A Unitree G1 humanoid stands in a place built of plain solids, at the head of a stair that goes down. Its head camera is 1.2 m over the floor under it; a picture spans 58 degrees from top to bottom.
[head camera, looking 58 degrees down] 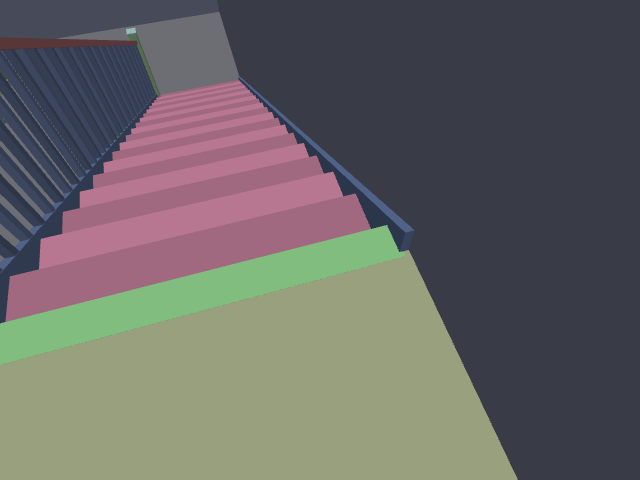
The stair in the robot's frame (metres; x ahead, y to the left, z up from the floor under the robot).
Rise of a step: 0.18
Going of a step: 0.28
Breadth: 1.30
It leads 17 degrees to the left of straight ahead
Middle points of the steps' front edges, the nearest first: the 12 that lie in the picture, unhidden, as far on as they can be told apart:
0.63 0.38 0.00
0.89 0.48 -0.17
1.16 0.56 -0.35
1.43 0.64 -0.53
1.70 0.72 -0.71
1.97 0.80 -0.89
2.24 0.88 -1.07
2.51 0.96 -1.25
2.78 1.04 -1.42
3.05 1.12 -1.60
3.31 1.20 -1.78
3.58 1.29 -1.95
